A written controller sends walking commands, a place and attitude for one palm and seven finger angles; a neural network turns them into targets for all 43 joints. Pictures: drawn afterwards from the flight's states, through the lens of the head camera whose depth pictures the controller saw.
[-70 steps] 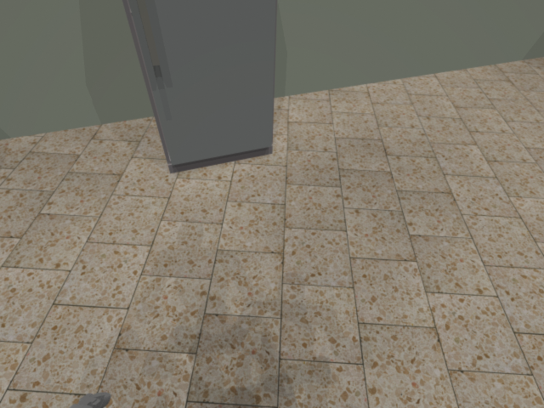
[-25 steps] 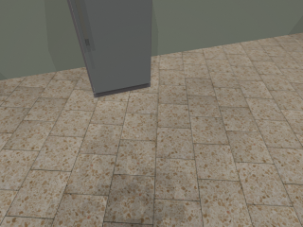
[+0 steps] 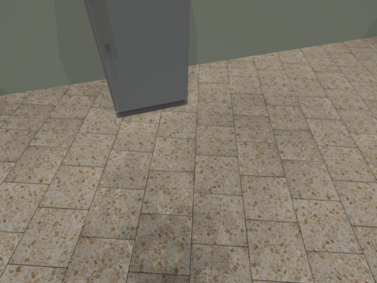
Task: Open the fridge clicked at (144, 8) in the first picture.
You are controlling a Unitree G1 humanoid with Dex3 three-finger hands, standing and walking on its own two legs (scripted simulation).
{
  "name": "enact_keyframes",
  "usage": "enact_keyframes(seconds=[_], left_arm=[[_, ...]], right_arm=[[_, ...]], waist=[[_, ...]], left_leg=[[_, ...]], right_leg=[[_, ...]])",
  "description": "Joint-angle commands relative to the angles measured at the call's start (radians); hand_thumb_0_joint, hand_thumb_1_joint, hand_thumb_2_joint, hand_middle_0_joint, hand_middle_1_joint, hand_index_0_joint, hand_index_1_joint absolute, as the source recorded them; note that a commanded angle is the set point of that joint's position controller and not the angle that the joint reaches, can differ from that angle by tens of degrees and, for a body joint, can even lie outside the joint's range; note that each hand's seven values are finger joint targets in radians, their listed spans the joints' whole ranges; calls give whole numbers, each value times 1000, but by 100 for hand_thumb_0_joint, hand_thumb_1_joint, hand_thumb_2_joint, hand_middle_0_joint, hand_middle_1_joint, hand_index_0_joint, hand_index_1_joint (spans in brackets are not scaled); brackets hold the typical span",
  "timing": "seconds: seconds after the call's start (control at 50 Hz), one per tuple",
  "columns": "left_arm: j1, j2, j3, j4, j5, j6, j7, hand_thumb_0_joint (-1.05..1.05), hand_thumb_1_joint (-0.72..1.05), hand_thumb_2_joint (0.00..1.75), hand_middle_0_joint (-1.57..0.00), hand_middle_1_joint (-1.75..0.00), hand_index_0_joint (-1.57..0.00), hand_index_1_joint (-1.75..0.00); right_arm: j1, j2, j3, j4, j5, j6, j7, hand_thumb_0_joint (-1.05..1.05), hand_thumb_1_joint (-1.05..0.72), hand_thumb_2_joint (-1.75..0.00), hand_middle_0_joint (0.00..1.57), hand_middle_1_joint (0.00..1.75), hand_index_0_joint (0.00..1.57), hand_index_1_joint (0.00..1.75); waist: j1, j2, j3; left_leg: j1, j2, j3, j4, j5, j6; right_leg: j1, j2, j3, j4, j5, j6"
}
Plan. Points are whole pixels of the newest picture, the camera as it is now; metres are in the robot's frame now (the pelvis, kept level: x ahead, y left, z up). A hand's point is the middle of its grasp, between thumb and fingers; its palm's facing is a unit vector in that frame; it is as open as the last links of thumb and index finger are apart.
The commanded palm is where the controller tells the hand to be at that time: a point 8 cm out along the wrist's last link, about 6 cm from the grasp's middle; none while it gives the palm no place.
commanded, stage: look at it before walking up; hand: left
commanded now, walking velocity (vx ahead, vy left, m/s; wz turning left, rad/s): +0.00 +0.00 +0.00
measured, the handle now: out of the picture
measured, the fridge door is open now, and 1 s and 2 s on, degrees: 0 0 0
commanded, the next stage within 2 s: walk to a spot facing it in 0.04 s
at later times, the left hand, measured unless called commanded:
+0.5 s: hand out of the picture +0.03 +0.21 -0.20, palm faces +0.05 -0.98 -0.17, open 7.4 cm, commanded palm none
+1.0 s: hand (137, 207) +0.36 +0.18 -0.18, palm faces +0.15 -0.97 -0.19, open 7.3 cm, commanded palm none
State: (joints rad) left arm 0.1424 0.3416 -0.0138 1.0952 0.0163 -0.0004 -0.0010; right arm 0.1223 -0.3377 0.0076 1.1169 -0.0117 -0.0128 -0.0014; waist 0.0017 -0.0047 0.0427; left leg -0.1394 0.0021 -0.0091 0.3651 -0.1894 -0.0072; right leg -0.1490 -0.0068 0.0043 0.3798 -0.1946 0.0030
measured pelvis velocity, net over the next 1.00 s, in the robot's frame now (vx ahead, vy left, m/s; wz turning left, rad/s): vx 0.29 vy -0.01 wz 0.15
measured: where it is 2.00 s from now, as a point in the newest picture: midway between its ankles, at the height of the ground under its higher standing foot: (178, 201)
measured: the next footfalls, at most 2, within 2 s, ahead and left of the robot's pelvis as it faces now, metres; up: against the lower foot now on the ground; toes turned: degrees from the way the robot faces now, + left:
right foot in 0.84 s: +0.38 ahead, -0.10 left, +0.00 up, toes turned -2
left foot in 1.28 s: +0.52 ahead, +0.17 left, +0.00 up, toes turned +23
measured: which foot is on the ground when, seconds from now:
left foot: down 0.00-0.84, up 0.86-1.00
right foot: down 0.00-0.46, up 0.48-0.82, down 0.84-1.00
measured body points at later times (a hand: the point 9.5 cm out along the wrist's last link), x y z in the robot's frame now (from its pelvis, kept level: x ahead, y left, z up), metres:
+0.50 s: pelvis +0.07 +0.03 -0.02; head +0.07 +0.05 +0.43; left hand +0.03 +0.26 -0.18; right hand +0.07 -0.22 -0.16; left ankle +0.02 +0.12 -0.75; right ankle +0.01 -0.11 -0.72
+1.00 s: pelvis +0.29 -0.01 -0.02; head +0.31 -0.01 +0.43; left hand +0.35 +0.23 -0.16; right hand +0.27 -0.24 -0.18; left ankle +0.19 +0.11 -0.65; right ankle +0.34 -0.10 -0.75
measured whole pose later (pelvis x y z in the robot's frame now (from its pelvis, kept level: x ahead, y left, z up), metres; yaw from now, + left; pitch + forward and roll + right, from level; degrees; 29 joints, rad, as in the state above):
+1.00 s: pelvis +0.29 -0.01 -0.02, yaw +9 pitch -2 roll -1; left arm 0.16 0.15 0.04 1.02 0.03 -0.08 0.01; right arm 0.36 -0.16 -0.05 1.14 -0.02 -0.03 -0.01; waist -0.04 0.02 0.07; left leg -0.41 0.07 0.03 1.25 -0.36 0.04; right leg -0.29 -0.05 -0.19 0.58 -0.26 -0.04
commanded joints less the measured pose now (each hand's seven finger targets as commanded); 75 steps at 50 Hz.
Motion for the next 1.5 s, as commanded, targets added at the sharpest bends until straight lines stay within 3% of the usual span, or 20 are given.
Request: enact_keyframes(seconds=[0.0,0.12,0.22,0.32,0.38,0.4,0.44,0.46,0.52,0.72,0.78,0.8,0.84,0.9,1.0,1.18,1.24,1.28,1.34,1.48], left_arm=[[-42,206,47,-66,-4,-25,11,0,90,90,-20,-30,-20,-30],[-43,207,47,-65,-4,-25,11,0,90,90,-20,-30,-20,-30],[88,98,33,-32,6,8,4,0,90,90,-20,-30,-20,-30],[185,133,67,-44,4,-11,6,0,90,90,-20,-30,-20,-30],[148,91,69,-63,3,-22,6,0,90,90,-20,-30,-20,-30],[128,55,64,-70,1,-21,3,0,90,90,-20,-30,-20,-30],[51,-48,43,-127,3,-31,-3,0,90,90,-20,-30,-20,-30],[3,-24,49,-145,13,-35,5,0,90,90,-20,-30,-20,-30],[12,-53,58,-127,8,-50,-11,0,90,90,-20,-30,-20,-30],[-91,-131,59,-171,-1,-41,-30,0,90,90,-20,-30,-20,-30],[132,-85,79,-110,5,-56,-20,0,90,90,-20,-30,-20,-30],[272,-34,96,-65,13,-68,-12,0,90,90,-20,-30,-20,-30],[457,138,136,-11,6,-75,9,0,90,90,-20,-30,-20,-30],[212,-4,100,-61,4,-70,16,0,90,90,-20,-30,-20,-30],[155,-89,69,-56,15,-84,18,0,90,90,-20,-30,-20,-30],[247,-19,80,-31,16,-82,16,0,90,90,-20,-30,-20,-30],[254,-15,82,-29,6,-76,14,0,90,90,-20,-30,-20,-30],[240,-89,64,-92,-7,-76,-4,0,90,90,-20,-30,-20,-30],[133,-78,78,-82,4,-67,-6,0,90,90,-20,-30,-20,-30],[193,-138,78,-51,19,-13,-14,0,90,90,-20,-30,-20,-30]], right_arm=[[-51,-208,-44,-63,4,-21,-9,0,-90,-90,20,30,20,30],[-48,-208,-42,-62,5,-21,-9,0,-90,-90,20,30,20,30],[51,-70,-17,-36,-15,14,3,0,-90,-90,20,30,20,30],[88,-18,-27,-79,-13,0,6,0,-90,-90,20,30,20,30],[182,11,-33,-60,-6,-18,10,0,-90,-90,20,30,20,30],[257,10,-36,-38,-6,-26,8,0,-90,-90,20,30,20,30],[471,-99,-71,22,-19,-40,-10,0,-90,-90,20,30,20,30],[493,-71,-62,34,-14,-39,-18,0,-90,-90,20,30,20,30],[429,7,-47,9,-8,-62,-28,0,-90,-90,20,30,20,30],[439,54,-56,47,-10,-76,-36,0,-90,-90,20,30,20,30],[408,30,-66,45,-4,-72,-34,0,-90,-90,20,30,20,30],[408,47,-66,39,2,-73,-28,0,-90,-90,20,30,20,30],[425,124,-53,-17,11,-74,-18,0,-90,-90,20,30,20,30],[269,141,-64,-37,-1,-56,-4,0,-90,-90,20,30,20,30],[296,183,-65,-40,-13,-4,10,0,-90,-90,20,30,20,30],[40,144,-64,-160,-10,-28,44,0,-90,-90,20,30,20,30],[240,70,-82,-102,-20,-46,30,0,-90,-90,20,30,20,30],[463,-132,-128,-55,-18,-50,4,0,-90,-90,20,30,20,30],[279,-9,-95,-84,-7,-55,-14,0,-90,-90,20,30,20,30],[241,79,-73,-65,-1,-82,-21,0,-90,-90,20,30,20,30]], waist=[[0,5,-69],[0,3,-67],[14,-40,22],[23,-159,59],[-26,-77,55],[-57,-10,57],[-122,323,85],[-114,244,139],[-69,83,127],[-52,139,94],[57,87,-30],[113,31,-106],[134,-268,-289],[58,-88,14],[-44,-95,65],[16,-80,71],[-81,28,-57],[-144,403,-195],[-78,114,-34],[10,75,24]], left_leg=[[8,116,-93,-60,84,35],[7,117,-93,-64,90,35],[-142,63,-68,-8,-341,28],[-286,27,37,281,-232,26],[-115,44,50,150,-187,40],[-13,60,4,60,-183,52],[195,349,-469,-180,-151,190],[174,368,-488,-184,-60,217],[177,337,-351,-149,202,236],[90,221,-80,-156,338,167],[81,189,-24,126,581,122],[-77,159,-10,325,479,87],[-419,-15,6,940,-357,48],[-464,126,-28,1008,-172,64],[-364,149,27,791,-75,15],[-321,116,134,321,-29,21],[38,53,167,157,-9,51],[374,432,-431,-60,72,214],[141,383,-269,-114,76,189],[22,276,-4,-217,113,148]], right_leg=[[-5,-110,103,-70,64,-30],[2,-112,101,-74,71,-30],[-53,-111,132,-97,-406,-30],[4,-278,300,-197,-477,-143],[-95,-231,149,-69,-326,-126],[-180,-166,60,40,-287,-90],[-519,18,-127,539,-362,-7],[-583,-29,-37,655,-363,-17],[-603,-107,-8,730,-238,-5],[-343,-69,-136,301,-17,2],[-37,-8,-164,176,41,-33],[221,-59,-96,166,65,-56],[429,-507,549,-65,-45,-204],[2,-422,345,-164,-277,-160],[-215,-311,-12,-206,-74,-109],[3,-314,-88,-140,71,-115],[-35,-242,-198,212,301,-69],[-451,-27,-188,801,-379,16],[-524,-142,-38,921,-200,2],[-474,-158,-42,750,12,40]])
